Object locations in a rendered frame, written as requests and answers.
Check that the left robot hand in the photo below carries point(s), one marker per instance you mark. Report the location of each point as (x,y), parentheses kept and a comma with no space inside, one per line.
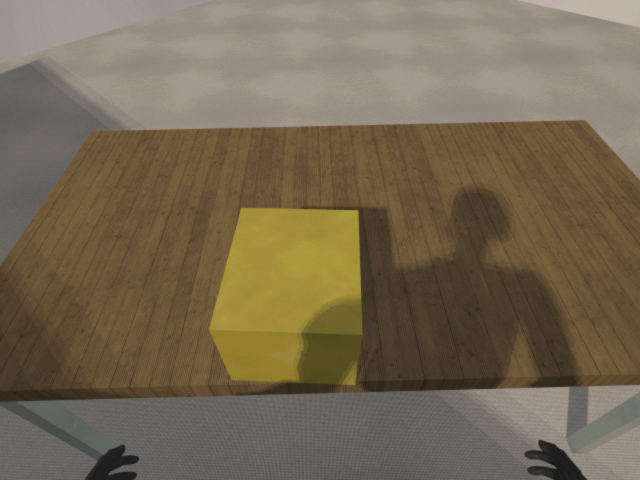
(112,460)

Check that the carton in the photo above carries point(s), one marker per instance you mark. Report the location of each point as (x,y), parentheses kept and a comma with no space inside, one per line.
(289,305)

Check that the table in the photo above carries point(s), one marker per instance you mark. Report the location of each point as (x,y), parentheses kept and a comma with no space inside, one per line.
(492,255)

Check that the right robot hand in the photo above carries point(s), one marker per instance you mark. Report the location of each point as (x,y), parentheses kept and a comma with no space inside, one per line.
(566,469)

